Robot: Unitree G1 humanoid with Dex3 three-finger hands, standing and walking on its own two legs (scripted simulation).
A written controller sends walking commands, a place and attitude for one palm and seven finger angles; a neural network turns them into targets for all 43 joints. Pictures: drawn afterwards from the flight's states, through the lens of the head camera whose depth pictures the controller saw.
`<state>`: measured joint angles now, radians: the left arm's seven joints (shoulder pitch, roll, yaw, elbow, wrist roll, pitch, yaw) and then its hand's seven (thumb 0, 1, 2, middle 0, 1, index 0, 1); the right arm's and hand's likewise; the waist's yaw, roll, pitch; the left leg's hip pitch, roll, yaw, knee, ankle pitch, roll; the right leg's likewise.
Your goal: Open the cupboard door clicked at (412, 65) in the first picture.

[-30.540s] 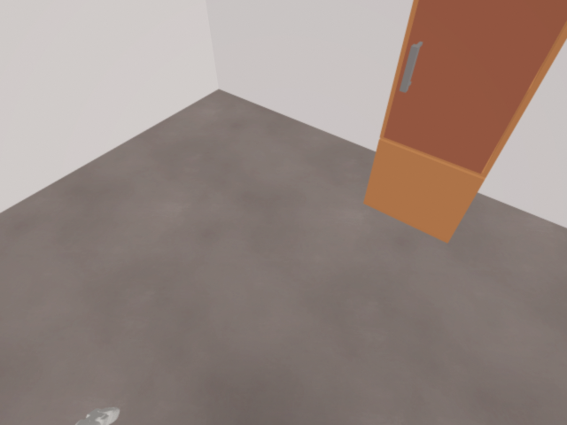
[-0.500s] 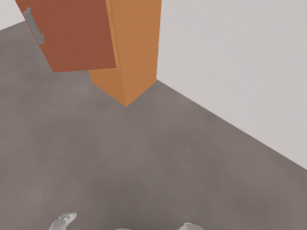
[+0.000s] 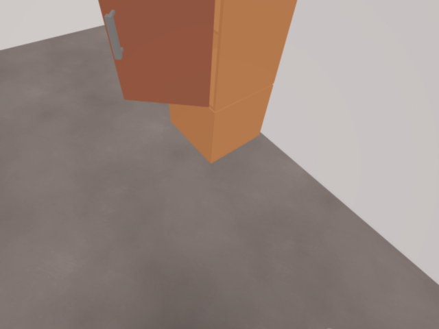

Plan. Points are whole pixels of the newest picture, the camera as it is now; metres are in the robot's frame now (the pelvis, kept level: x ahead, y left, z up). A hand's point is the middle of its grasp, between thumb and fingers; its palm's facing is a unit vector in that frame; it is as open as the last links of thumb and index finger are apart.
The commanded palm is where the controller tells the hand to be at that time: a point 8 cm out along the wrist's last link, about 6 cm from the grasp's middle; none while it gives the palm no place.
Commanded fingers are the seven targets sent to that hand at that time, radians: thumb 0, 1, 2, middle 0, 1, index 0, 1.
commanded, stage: take the last steps up to it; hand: left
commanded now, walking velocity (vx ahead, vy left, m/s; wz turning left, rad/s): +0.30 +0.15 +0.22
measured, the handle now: (115, 35) +0.98 +0.46 -0.02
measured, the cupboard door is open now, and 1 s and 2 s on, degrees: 49 49 49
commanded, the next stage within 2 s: come to a stop and stand still in 1.12 s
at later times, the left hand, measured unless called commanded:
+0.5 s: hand (129, 304) +0.17 +0.19 -0.15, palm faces +0.16 -0.97 -0.20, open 7.4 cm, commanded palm none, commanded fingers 0.00 0.90 0.90 -0.20 -0.30 -0.20 -0.30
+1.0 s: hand (91, 230) +0.32 +0.33 -0.15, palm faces +0.18 -0.97 -0.18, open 7.4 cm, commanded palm none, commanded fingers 0.00 0.90 0.90 -0.20 -0.30 -0.20 -0.30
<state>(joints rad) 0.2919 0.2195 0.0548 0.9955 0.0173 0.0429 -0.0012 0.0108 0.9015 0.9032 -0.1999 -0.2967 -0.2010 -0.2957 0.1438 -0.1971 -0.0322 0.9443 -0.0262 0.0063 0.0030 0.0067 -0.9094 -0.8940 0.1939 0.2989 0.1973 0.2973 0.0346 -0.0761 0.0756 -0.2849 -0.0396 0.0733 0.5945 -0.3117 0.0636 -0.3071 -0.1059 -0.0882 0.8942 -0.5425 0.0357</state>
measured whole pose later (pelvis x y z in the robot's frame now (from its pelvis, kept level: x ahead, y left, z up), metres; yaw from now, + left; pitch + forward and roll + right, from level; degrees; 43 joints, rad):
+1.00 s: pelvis +0.29 +0.14 +0.02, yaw +6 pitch +0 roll +1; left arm 0.21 0.19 0.07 1.02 0.03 0.00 -0.01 0.01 0.91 0.90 -0.19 -0.30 -0.19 -0.29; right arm 0.26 -0.17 -0.03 1.01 -0.02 -0.07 -0.02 -0.01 -0.95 -0.89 0.20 0.30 0.20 0.30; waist 0.03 -0.04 0.04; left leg -0.16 -0.04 0.18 0.35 -0.20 0.09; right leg -0.58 -0.11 -0.08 1.09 -0.26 0.01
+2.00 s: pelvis +0.38 +0.17 +0.01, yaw +2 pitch +1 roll -1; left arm 0.25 0.23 0.06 1.00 0.02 0.05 0.00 0.01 0.91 0.90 -0.19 -0.30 -0.20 -0.30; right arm 0.22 -0.18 -0.05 1.02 -0.02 0.03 -0.03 0.00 -0.90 -0.89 0.20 0.30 0.20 0.30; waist -0.01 -0.02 0.02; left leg -0.36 0.04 0.08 0.46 -0.12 0.01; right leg -0.16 -0.04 -0.02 0.48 -0.40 -0.02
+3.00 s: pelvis +0.35 +0.16 +0.01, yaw +3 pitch -2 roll +0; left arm 0.32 0.17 0.00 1.04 0.02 0.01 0.04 0.01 0.90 0.90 -0.20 -0.30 -0.20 -0.30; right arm 0.25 -0.17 -0.01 1.03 -0.02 0.00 -0.02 0.01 -0.92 -0.89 0.20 0.30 0.20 0.30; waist 0.01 -0.01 0.00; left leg -0.29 0.01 0.04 0.52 -0.21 0.02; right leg -0.18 -0.04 -0.02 0.52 -0.31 0.03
